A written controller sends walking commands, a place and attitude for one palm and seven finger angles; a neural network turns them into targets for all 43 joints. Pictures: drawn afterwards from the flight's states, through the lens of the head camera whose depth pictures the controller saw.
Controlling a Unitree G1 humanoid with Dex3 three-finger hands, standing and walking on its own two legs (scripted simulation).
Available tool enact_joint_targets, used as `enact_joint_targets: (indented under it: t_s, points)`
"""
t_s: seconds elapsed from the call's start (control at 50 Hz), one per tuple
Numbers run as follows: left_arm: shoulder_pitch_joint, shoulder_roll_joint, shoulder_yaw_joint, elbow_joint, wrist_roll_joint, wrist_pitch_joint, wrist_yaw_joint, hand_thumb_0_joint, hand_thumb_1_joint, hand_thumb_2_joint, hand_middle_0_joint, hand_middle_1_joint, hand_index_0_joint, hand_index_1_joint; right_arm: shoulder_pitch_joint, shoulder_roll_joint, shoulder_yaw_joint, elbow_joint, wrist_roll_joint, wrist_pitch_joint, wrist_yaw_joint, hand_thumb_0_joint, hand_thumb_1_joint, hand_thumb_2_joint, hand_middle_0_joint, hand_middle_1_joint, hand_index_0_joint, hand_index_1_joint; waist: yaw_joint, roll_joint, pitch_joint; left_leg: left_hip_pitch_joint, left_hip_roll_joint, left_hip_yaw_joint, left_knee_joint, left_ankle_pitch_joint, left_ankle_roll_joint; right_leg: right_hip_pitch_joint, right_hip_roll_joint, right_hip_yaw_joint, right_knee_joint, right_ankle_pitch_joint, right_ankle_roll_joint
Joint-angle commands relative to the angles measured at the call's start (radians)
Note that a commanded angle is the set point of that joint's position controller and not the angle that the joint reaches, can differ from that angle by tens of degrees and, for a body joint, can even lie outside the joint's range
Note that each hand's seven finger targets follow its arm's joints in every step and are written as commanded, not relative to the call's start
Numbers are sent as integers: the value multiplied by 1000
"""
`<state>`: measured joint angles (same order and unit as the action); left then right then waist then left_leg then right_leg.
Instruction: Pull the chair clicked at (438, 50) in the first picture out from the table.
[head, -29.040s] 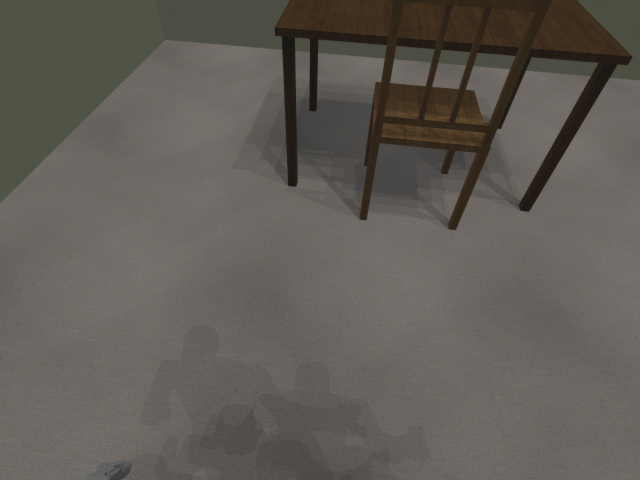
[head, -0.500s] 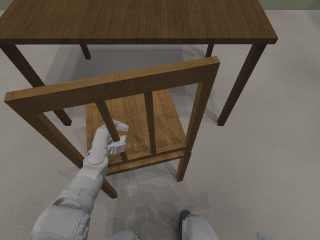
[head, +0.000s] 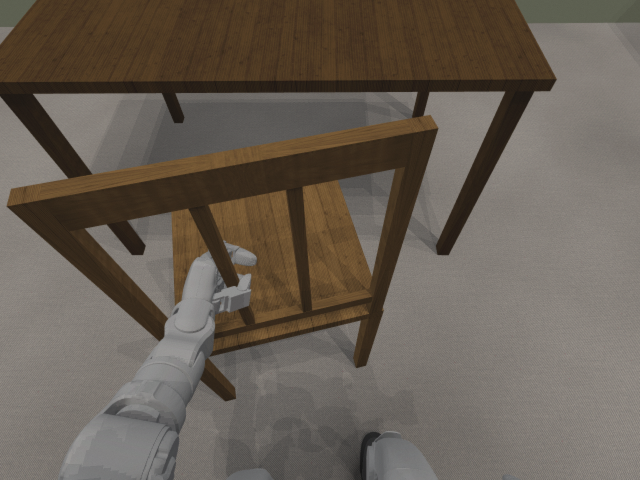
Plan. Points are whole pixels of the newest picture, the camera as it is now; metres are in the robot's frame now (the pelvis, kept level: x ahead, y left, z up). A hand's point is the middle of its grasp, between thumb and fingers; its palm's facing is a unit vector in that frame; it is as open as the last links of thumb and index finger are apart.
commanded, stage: step backward, pulling the chair out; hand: left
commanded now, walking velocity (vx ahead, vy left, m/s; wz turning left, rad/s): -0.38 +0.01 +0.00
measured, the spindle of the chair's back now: (229, 275) +0.39 +0.14 -0.05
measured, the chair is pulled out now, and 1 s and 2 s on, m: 0.28 0.30 0.32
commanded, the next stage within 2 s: none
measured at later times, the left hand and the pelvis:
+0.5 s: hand (242, 301) +0.35 +0.12 -0.05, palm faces +0.01 -0.97 -0.22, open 5.3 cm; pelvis -0.02 +0.00 +0.00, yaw +0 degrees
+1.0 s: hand (240, 303) +0.35 +0.12 -0.05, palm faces -0.02 -0.97 -0.22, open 5.3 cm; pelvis -0.02 +0.01 +0.00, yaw +0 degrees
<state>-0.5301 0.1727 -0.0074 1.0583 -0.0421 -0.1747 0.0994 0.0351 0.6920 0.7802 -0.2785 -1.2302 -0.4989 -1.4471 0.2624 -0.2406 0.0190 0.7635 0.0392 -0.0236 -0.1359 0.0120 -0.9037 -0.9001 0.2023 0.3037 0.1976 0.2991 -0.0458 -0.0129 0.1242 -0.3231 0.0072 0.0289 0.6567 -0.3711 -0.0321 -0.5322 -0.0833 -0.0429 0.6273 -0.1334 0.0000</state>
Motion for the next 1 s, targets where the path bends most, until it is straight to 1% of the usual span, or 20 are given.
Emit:
enact_joint_targets:
  t_s: [0.0, 0.1, 0.14, 0.2, 0.26, 0.34, 0.4, 0.44, 0.5, 0.54, 0.56, 0.58, 0.62, 0.7, 0.76, 0.8, 0.84, 0.88, 0.92, 0.98]
  points:
    - [-366, 186, 41, -189, 17, -75, 16, 0, 900, 900, -500, -1450, -500, -1450, 58, -166, -68, -51, -3, -18, -18, 0, -900, -900, 200, 300, 200, 300, -5, -39, -504, 42, 105, -84, -14, 268, -9, 340, -187, 192, -60, 499, -73]
    - [-379, 218, 63, -156, 17, -77, 22, 0, 900, 900, -500, -1450, -500, -1450, 47, -159, -57, -38, 7, -21, -15, 0, -900, -900, 200, 300, 200, 300, 5, -83, -486, 34, 63, -67, -57, 14, 10, 293, -192, 188, -197, 134, -41]
    - [-386, 226, 65, -159, 14, -81, 26, 0, 900, 900, -500, -1450, -500, -1450, 37, -170, -56, -34, 9, -27, -17, 0, -900, -900, 200, 300, 200, 300, 9, -22, -470, 35, 83, -77, -129, 21, 24, 284, -161, 155, -207, 17, -22]
    - [-400, 205, 58, -181, 18, -92, 29, 0, 900, 900, -500, -1450, -500, -1450, 16, -170, -51, -63, 10, -36, -19, 0, -900, -900, 200, 300, 200, 300, 18, 73, -471, -31, 145, -108, -205, 121, 43, 330, -85, 101, -91, -2, 4]
    - [-401, 205, 55, -206, 15, -92, 31, 0, 900, 900, -500, -1450, -500, -1450, 12, -171, -53, -80, 12, -39, -21, 0, -900, -900, 200, 300, 200, 300, 24, 112, -447, -84, 172, -104, -210, 181, 43, 357, -69, 93, -16, 61, -3]
    - [-368, 217, 54, -202, 11, -89, 29, 0, 900, 900, -500, -1450, -500, -1450, 39, -170, -62, -76, 10, -40, -21, 0, -900, -900, 200, 300, 200, 300, 20, -1, -442, -72, 117, -81, -117, 59, 25, 318, -134, 182, -96, 72, -39]
    - [-342, 233, 64, -169, 20, -84, 32, 0, 900, 900, -500, -1450, -500, -1450, 74, -163, -65, -53, 13, -37, -11, 0, -900, -900, 200, 300, 200, 300, 12, -127, -457, 1, 27, -38, -4, -82, 7, 253, -219, 256, -272, -30, -65]
    - [-321, 245, 71, -147, 17, -74, 33, 0, 900, 900, -500, -1450, -500, -1450, 78, -169, -65, -37, 14, -37, -6, 0, -900, -900, 200, 300, 200, 300, 13, -134, -459, 42, 16, -41, 31, -110, 6, 240, -246, 259, -329, -72, -76]
    - [-348, 229, 68, -157, 26, -78, 30, 0, 900, 900, -500, -1450, -500, -1450, 69, -166, -50, -35, 11, -35, -7, 0, -900, -900, 200, 300, 200, 300, 4, -89, -483, 67, 51, -63, -107, 4, 19, 272, -185, 163, -257, -13, -31]
    - [-376, 216, 54, -187, 16, -82, 29, 0, 900, 900, -500, -1450, -500, -1450, 36, -183, -51, -49, 11, -33, -19, 0, -900, -900, 200, 300, 200, 300, 12, 52, -469, 29, 136, -119, -222, 139, 47, 301, -91, 91, -155, -7, 9]
    - [-380, 201, 46, -202, 15, -83, 28, 0, 900, 900, -500, -1450, -500, -1450, 25, -182, -50, -69, 13, -34, -18, 0, -900, -900, 200, 300, 200, 300, 19, 115, -453, -21, 177, -122, -251, 160, 59, 316, -58, 70, -73, -29, 15]
    - [-386, 189, 36, -208, 11, -83, 27, 0, 900, 900, -500, -1450, -500, -1450, 18, -175, -50, -88, 16, -36, -15, 0, -900, -900, 200, 300, 200, 300, 29, 119, -434, -90, 200, -120, -265, 109, 67, 341, -46, 68, -27, -100, 14]
    - [-397, 177, 33, -232, 14, -86, 29, 0, 900, 900, -500, -1450, -500, -1450, 2, -167, -44, -99, 8, -39, -18, 0, -900, -900, 200, 300, 200, 300, 34, 155, -386, -160, 208, -116, -264, 120, 63, 347, -41, 67, 44, -62, 0]
    - [-370, 187, 40, -219, 16, -85, 27, 0, 900, 900, -500, -1450, -500, -1450, 38, -166, -58, -83, 1, -32, -21, 0, -900, -900, 200, 300, 200, 300, 15, 70, -451, -56, 167, -83, -127, 300, 23, 345, -104, 128, 24, 296, -35]
    - [-337, 198, 44, -199, 17, -78, 23, 0, 900, 900, -500, -1450, -500, -1450, 40, -164, -58, -73, 0, -26, -17, 0, -900, -900, 200, 300, 200, 300, 23, 9, -374, -118, 122, -87, -92, 3, 24, 259, -146, 199, -60, 52, -58]
    - [-315, 215, 62, -161, 20, -79, 28, 0, 900, 900, -500, -1450, -500, -1450, 77, -157, -62, -50, 3, -27, -12, 0, -900, -900, 200, 300, 200, 300, 16, -136, -402, -39, 42, -53, 5, -108, 12, 201, -203, 261, -226, -45, -71]
    - [-299, 227, 68, -138, 18, -69, 30, 0, 900, 900, -500, -1450, -500, -1450, 91, -157, -63, -32, 6, -29, -6, 0, -900, -900, 200, 300, 200, 300, 14, -198, -428, 26, 5, -40, 71, -130, 7, 194, -251, 282, -322, -97, -87]
    - [-325, 224, 71, -149, 32, -73, 30, 0, 900, 900, -500, -1450, -500, -1450, 77, -152, -49, -32, 4, -30, 0, 0, -900, -900, 200, 300, 200, 300, 13, -166, -464, 44, 9, -50, 39, -112, 10, 235, -252, 237, -309, -59, -79]
    - [-348, 217, 70, -165, 31, -81, 29, 0, 900, 900, -500, -1450, -500, -1450, 62, -155, -43, -29, 5, -32, -6, 0, -900, -900, 200, 300, 200, 300, 5, -121, -490, 70, 44, -64, -107, 21, 18, 279, -198, 164, -228, 44, -40]
    - [-390, 176, 36, -217, 21, -87, 29, 0, 900, 900, -500, -1450, -500, -1450, 8, -174, -47, -73, 5, -27, -17, 0, -900, -900, 200, 300, 200, 300, 22, 103, -469, -10, 188, -134, -233, 238, 58, 321, -64, 61, -29, 41, 12]
